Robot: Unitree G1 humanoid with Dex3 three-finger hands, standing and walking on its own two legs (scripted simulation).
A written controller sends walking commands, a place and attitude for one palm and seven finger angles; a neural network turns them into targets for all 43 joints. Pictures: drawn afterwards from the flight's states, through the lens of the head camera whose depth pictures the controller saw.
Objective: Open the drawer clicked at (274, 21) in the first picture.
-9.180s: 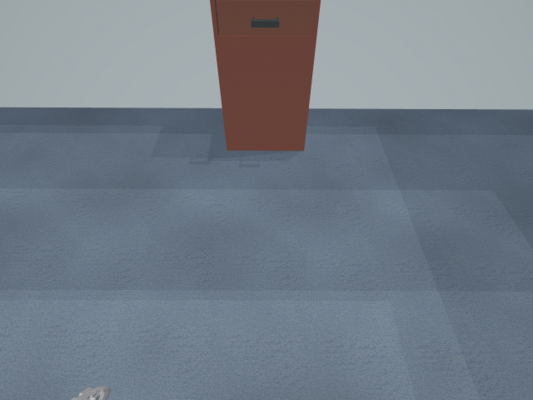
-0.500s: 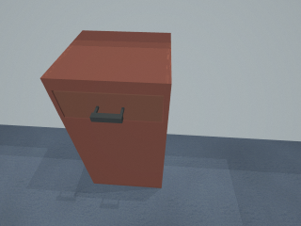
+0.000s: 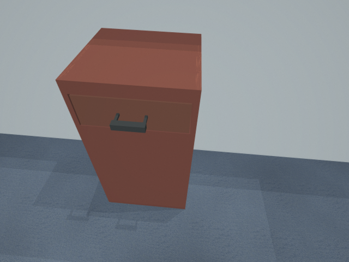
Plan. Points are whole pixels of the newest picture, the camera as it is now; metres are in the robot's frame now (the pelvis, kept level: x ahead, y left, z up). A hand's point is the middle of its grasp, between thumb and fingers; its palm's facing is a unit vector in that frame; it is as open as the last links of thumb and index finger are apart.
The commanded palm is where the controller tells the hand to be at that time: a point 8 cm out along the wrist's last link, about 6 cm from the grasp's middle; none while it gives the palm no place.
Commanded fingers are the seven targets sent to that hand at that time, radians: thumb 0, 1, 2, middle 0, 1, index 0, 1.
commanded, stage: come to a stop and stand still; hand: left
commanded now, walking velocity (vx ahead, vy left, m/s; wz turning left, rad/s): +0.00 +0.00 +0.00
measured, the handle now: (130, 121) +0.56 +0.19 -0.03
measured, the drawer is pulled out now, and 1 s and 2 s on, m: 0.00 0.00 0.00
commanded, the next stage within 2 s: look again from close up in 0.46 s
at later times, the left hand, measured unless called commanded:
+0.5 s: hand out of the picture -0.06 +0.13 -0.18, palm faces +0.07 -0.99 -0.15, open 7.4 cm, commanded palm none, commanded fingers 0.00 0.90 0.90 -0.20 -0.30 -0.20 -0.30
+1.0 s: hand out of the picture -0.03 +0.13 -0.18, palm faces +0.05 -0.99 -0.16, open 7.4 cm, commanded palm none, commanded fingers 0.00 0.90 0.90 -0.20 -0.30 -0.20 -0.30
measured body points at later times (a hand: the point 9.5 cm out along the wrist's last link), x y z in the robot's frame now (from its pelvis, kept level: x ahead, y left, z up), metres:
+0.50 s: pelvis -0.02 -0.01 +0.00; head -0.03 -0.02 +0.45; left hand -0.06 +0.18 -0.16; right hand -0.05 -0.22 -0.17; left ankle -0.02 +0.08 -0.74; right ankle +0.02 -0.13 -0.74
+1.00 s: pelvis -0.02 -0.03 +0.00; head -0.02 -0.03 +0.45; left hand -0.03 +0.18 -0.16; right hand -0.05 -0.23 -0.16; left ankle -0.02 +0.08 -0.74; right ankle +0.02 -0.13 -0.74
